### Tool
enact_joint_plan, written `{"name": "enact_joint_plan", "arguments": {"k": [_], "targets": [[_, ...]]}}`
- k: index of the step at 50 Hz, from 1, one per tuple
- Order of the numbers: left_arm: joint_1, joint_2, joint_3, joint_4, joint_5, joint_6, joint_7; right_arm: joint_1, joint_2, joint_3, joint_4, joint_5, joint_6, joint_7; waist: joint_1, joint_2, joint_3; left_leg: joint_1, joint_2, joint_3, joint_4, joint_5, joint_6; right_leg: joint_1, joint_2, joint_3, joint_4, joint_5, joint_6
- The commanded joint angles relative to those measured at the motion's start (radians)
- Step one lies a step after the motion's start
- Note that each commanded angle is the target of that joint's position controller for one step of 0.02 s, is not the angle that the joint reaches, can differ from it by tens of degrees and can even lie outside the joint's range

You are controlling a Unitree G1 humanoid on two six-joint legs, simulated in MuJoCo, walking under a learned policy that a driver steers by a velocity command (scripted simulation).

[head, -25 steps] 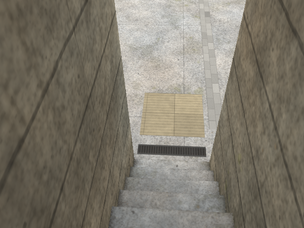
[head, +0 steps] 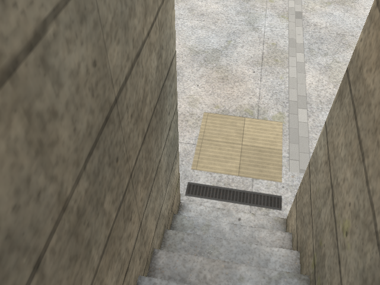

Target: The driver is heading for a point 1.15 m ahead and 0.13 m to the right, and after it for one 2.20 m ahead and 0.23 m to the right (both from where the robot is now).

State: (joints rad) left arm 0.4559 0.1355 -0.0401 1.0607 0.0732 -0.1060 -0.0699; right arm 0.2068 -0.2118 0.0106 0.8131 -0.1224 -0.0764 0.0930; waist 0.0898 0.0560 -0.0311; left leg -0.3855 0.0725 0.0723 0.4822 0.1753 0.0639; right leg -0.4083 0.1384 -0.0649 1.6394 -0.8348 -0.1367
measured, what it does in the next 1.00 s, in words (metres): goes down: right foot 0.21 m lower, then left foot 0.20 m lower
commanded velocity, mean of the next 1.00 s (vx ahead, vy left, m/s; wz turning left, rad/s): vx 0.50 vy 0.00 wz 0.00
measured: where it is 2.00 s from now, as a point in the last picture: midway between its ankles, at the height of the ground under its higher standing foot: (220, 278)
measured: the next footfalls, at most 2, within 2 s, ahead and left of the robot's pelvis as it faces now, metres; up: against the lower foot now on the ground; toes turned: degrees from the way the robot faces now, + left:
right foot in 0.42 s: +0.31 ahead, -0.13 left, -0.21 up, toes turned -2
left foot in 0.82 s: +0.56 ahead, +0.05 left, -0.41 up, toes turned +7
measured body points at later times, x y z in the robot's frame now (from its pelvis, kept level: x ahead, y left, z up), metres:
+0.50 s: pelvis +0.28 -0.04 -0.25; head +0.27 -0.04 +0.20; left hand +0.30 +0.23 -0.38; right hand +0.22 -0.28 -0.40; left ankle +0.16 +0.10 -0.66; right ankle +0.27 -0.13 -0.98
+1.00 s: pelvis +0.54 -0.01 -0.47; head +0.54 -0.01 -0.02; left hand +0.59 +0.23 -0.61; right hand +0.49 -0.23 -0.62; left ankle +0.52 +0.05 -1.18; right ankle +0.62 -0.15 -1.04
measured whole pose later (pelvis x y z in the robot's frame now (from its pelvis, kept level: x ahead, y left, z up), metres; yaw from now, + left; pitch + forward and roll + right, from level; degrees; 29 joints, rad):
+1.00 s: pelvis +0.54 -0.01 -0.47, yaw +2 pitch +5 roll +2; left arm 0.24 0.22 -0.02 0.99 0.07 -0.07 -0.07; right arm 0.50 -0.18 -0.01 1.01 -0.10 -0.09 0.08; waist 0.02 -0.03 -0.09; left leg -0.42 -0.08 0.14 0.74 -0.41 0.12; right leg -1.02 -0.11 0.05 1.54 0.04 -0.03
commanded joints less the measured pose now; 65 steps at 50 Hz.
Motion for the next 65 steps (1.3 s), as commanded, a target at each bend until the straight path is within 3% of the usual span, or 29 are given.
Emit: {"name": "enact_joint_plan", "arguments": {"k": [1, 3, 6, 9, 14, 17, 18, 19, 20, 21, 22, 25, 28, 30, 32, 37, 40, 41, 42, 45, 47, 48, 50, 52, 55, 61, 62, 63, 65], "targets": [[0.093, 0.111, 0.065, -0.004, -0.01, 0.013, -0.069, 0.623, -0.259, -0.105, 0.134, 0.004, 0.01, -0.001, -0.151, 0.169, -0.177, 0.96, 0.193, -0.221, 0.253, 0.78, 0.293, -0.719, 0.013, 0.119, 0.713, 0.076, 0.06], [-0.103, 0.07, 0.022, -0.176, -0.048, 0.005, -0.049, 0.53, -0.168, -0.083, 0.159, -0.005, -0.005, 0.011, -0.155, -0.062, -0.132, 0.868, 0.345, -0.455, 0.097, 0.22, 0.335, -1.099, -0.138, 0.179, 0.468, 0.322, 0.083], [-0.135, 0.047, 0.003, -0.166, 0.002, 0.034, 0.013, 0.294, 0.138, 0.012, 0.181, -0.014, -0.023, -0.015, -0.016, -0.124, 0.073, 0.081, 0.243, -0.383, 0.022, -0.16, 0.25, -0.874, -0.349, 0.261, -0.083, 0.731, 0.075], [-0.094, 0.125, 0.027, -0.043, 0.013, 0.039, -0.067, 0.242, -0.072, -0.012, 0.126, 0.028, -0.068, -0.031, -0.01, -0.018, 0.056, -0.557, 0.038, -0.137, 0.073, -0.368, 0.232, -0.177, -0.235, 0.059, -0.221, 1.147, 0.128], [-0.247, 0.194, 0.026, -0.093, -0.023, 0.062, -0.034, 0.347, -0.116, -0.006, 0.146, 0.03, -0.041, -0.037, -0.096, -0.025, 0.101, -0.318, 0.091, -0.215, 0.318, -0.636, 0.166, -0.127, -0.24, 0.118, -0.805, 1.314, 0.174], [-0.209, 0.203, 0.028, -0.09, 0.019, 0.056, -0.021, 0.404, -0.108, -0.005, 0.181, 0.03, -0.033, -0.035, -0.112, -0.02, 0.111, -0.065, 0.141, -0.346, 0.522, -0.451, 0.19, -0.177, -0.235, 0.116, -0.855, 1.165, 0.174], [-0.381, 0.21, 0.032, -0.147, -0.004, 0.06, -0.023, 0.401, -0.094, -0.019, 0.187, 0.064, -0.021, -0.056, -0.194, -0.08, 0.137, 0.151, 0.122, -0.378, 0.561, -0.464, 0.171, -0.317, -0.263, 0.144, -1.209, 0.983, 0.152], [-0.443, 0.178, 0.045, -0.179, -0.09, 0.024, 0.036, 0.43, -0.121, -0.076, 0.205, 0.144, 0.02, -0.157, -0.273, -0.079, 0.184, 0.123, 0.045, -0.172, 0.616, -0.253, 0.126, -0.15, -0.194, 0.043, -1.332, 1.087, 0.127], [0.026, 0.208, 0.041, 0.002, -0.033, 0.036, 0.014, 0.506, -0.162, -0.028, 0.302, -0.07, 0.004, -0.03, -0.08, -0.04, 0.008, -0.069, 0.079, -0.235, 0.932, -0.134, 0.07, 0.393, -0.196, 0.047, -1.031, 1.277, 0.122], [0.397, 0.303, 0.101, 0.098, -0.041, 0.02, 0.002, 0.365, -0.189, -0.06, 0.248, 0.009, -0.008, 0.022, 0.132, -0.273, 0.046, -0.206, -0.06, -0.147, 1.331, -0.181, 0.048, 0.542, -0.175, 0.034, -1.34, 1.222, 0.066], [0.399, 0.425, 0.125, 0.082, -0.041, 0.026, -0.021, 0.454, -0.107, -0.063, 0.234, 0.029, -0.003, 0.067, 0.049, -0.477, -0.137, -0.647, -0.197, -0.053, 1.762, -0.961, 0.005, 0.946, -0.362, 0.167, -0.937, 1.723, -0.119], [0.219, 0.284, 0.1, 0.07, 0.028, 0.017, -0.012, 0.152, -0.001, -0.032, 0.028, 0.086, -0.031, 0.034, -0.007, -0.123, -0.016, -1.067, -0.024, -0.168, 1.728, -0.721, 0.077, 0.622, -0.557, 0.452, -1.052, 0.864, -0.148], [-0.131, -0.042, -0.002, -0.003, 0.009, -0.007, 0.036, 0.195, 0.062, 0.002, 0.065, 0.011, -0.016, 0.015, -0.157, 0.025, 0.193, -0.756, 0.142, -0.207, 1.049, -0.046, 0.111, -0.216, -0.426, 0.308, -1.143, 0.704, -0.148], [-0.22, 0.037, -0.014, -0.046, -0.01, -0.054, 0.066, 0.19, 0.012, -0.023, 0.087, -0.008, -0.005, 0.031, -0.191, -0.087, 0.101, -0.162, 0.064, -0.057, 0.798, 0.264, 0.033, -0.616, -0.214, 0.077, -1.04, 0.547, -0.107], [-0.121, 0.118, -0.012, -0.035, -0.01, -0.074, 0.087, 0.179, -0.053, -0.033, 0.103, -0.041, 0.003, 0.037, -0.143, -0.096, 0.017, -0.279, 0.029, -0.077, 0.731, 0.346, 0.001, -0.407, -0.208, 0.101, -0.846, 0.487, -0.079], [-0.025, 0.261, 0.018, -0.053, -0.02, -0.01, 0.069, -0.014, -0.081, -0.011, 0.003, -0.001, 0.032, 0.015, -0.042, -0.093, 0.119, -0.128, -0.015, 0.01, 0.176, 0.065, -0.076, -0.227, -0.279, 0.323, -0.641, 0.355, -0.118], [-0.022, 0.238, 0.037, -0.015, -0.01, 0.033, 0.004, 0.37, -0.142, -0.051, 0.057, 0.024, -0.013, -0.007, -0.172, 0.003, 0.002, 0.299, -0.004, 0.038, -0.254, 0.147, 0.035, -0.067, -0.24, 0.398, -0.182, 0.761, -0.085], [0.115, 0.179, 0.031, 0.063, 0.001, 0.026, -0.063, 0.642, -0.223, -0.098, 0.154, 0.01, -0.013, -0.02, -0.23, 0.196, -0.11, 0.682, 0.068, 0.007, -0.044, 0.393, 0.162, -0.279, -0.096, 0.247, 0.297, 0.554, 0.015], [0.141, 0.104, 0.052, 0.015, -0.025, 0.021, -0.066, 0.567, -0.271, -0.102, 0.113, 0.01, -0.004, 0.003, -0.111, 0.249, -0.175, 0.856, 0.195, -0.16, 0.268, 0.947, 0.269, -0.718, -0.033, 0.075, 0.706, 0.075, 0.072], [-0.158, 0.092, 0.008, -0.152, -0.049, 0.024, 0.016, 0.421, -0.15, -0.077, 0.143, 0.026, 0.01, 0.041, -0.132, -0.064, -0.06, 0.593, 0.359, -0.54, -0.031, -0.291, 0.314, -1.091, -0.211, 0.174, 0.428, 0.4, 0.111], [-0.038, 0.078, 0.001, -0.085, -0.015, 0.038, 0.034, 0.309, 0.108, 0.0, 0.178, -0.012, -0.018, 0.005, 0.009, -0.131, 0.097, 0.064, 0.244, -0.358, 0.004, -0.2, 0.243, -0.907, -0.346, 0.242, 0.002, 0.818, 0.088], [0.019, 0.104, 0.014, -0.017, 0.0, 0.046, 0.013, 0.221, 0.123, 0.014, 0.126, 0.028, -0.036, -0.014, 0.013, -0.143, 0.096, -0.223, 0.149, -0.222, 0.015, -0.171, 0.255, -0.648, -0.328, 0.194, -0.248, 1.043, 0.114], [-0.039, 0.113, 0.031, 0.009, 0.03, 0.044, -0.045, 0.241, -0.029, 0.001, 0.135, 0.031, -0.051, -0.028, 0.013, -0.009, 0.066, -0.472, 0.059, -0.158, 0.048, -0.236, 0.244, -0.325, -0.24, 0.071, -0.161, 1.159, 0.125], [-0.141, 0.162, 0.048, -0.026, 0.045, 0.032, -0.044, 0.34, -0.021, 0.008, 0.171, 0.051, -0.079, -0.05, -0.045, -0.004, 0.022, -0.214, 0.073, -0.185, 0.157, -0.182, 0.215, -0.461, -0.268, 0.166, -0.436, 1.255, 0.126], [-0.232, 0.174, 0.042, -0.035, -0.006, 0.048, -0.01, 0.381, -0.019, 0.01, 0.188, 0.052, -0.054, -0.054, -0.096, -0.049, 0.037, -0.122, 0.093, -0.203, 0.296, -0.386, 0.197, -0.416, -0.289, 0.176, -0.779, 1.429, 0.163], [-0.268, 0.196, 0.044, -0.054, -0.013, 0.048, -0.007, 0.473, -0.049, -0.009, 0.229, 0.068, -0.029, -0.059, -0.157, -0.055, 0.11, 0.023, 0.101, -0.339, 0.527, -0.316, 0.152, -0.271, -0.234, 0.123, -0.982, 1.225, 0.17], [-0.463, 0.197, 0.043, -0.108, -0.054, 0.051, -0.007, 0.478, -0.017, -0.015, 0.208, 0.112, -0.011, -0.087, -0.253, -0.11, 0.161, 0.249, 0.093, -0.369, 0.547, -0.317, 0.115, -0.445, -0.278, 0.165, -1.379, 1.037, 0.166], [-0.284, 0.153, 0.027, -0.078, -0.018, 0.068, -0.002, 0.453, -0.093, -0.027, 0.244, 0.032, -0.005, -0.056, -0.165, 0.033, 0.094, 0.083, 0.103, -0.379, 0.64, -0.225, 0.146, -0.114, -0.249, 0.116, -1.113, 1.173, 0.142], [0.105, 0.255, 0.08, 0.047, -0.064, 0.041, 0.002, 0.356, -0.09, -0.046, 0.213, 0.066, -0.013, -0.007, -0.001, -0.187, 0.059, -0.055, -0.041, -0.201, 0.999, -0.067, 0.068, 0.321, -0.173, 0.009, -1.479, 1.191, 0.131]]}}
Velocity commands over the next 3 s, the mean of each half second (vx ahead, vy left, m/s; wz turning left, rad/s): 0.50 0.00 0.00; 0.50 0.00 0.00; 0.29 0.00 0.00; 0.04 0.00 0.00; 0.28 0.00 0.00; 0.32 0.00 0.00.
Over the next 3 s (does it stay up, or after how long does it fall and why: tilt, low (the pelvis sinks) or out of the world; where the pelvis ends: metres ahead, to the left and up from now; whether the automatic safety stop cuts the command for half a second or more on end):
stays up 1.03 -0.13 -0.93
